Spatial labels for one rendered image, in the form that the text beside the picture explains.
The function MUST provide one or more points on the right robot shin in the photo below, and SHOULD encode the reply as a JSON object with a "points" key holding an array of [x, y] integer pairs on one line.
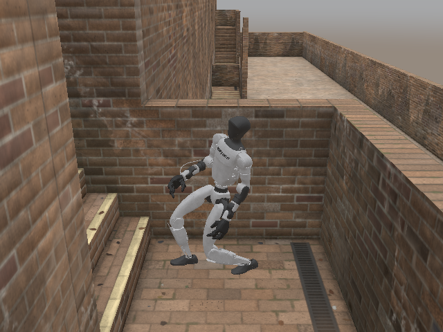
{"points": [[181, 238]]}

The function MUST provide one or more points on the robot left forearm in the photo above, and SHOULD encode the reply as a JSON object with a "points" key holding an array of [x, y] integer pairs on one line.
{"points": [[234, 204]]}

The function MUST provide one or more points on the humanoid robot head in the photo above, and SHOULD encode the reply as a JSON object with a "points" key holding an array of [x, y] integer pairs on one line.
{"points": [[237, 127]]}

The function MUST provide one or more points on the robot left hand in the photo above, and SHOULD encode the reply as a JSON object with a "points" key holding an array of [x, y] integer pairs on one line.
{"points": [[222, 227]]}

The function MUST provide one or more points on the robot right forearm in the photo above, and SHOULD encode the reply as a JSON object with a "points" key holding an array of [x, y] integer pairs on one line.
{"points": [[192, 170]]}

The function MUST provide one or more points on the left robot upper arm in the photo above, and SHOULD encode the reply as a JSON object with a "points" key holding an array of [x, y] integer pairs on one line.
{"points": [[244, 162]]}

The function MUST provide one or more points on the right robot upper arm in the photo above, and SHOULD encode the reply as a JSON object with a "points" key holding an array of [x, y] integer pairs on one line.
{"points": [[209, 159]]}

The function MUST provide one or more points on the robot right hand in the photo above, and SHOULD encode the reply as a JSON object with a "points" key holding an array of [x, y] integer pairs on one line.
{"points": [[175, 182]]}

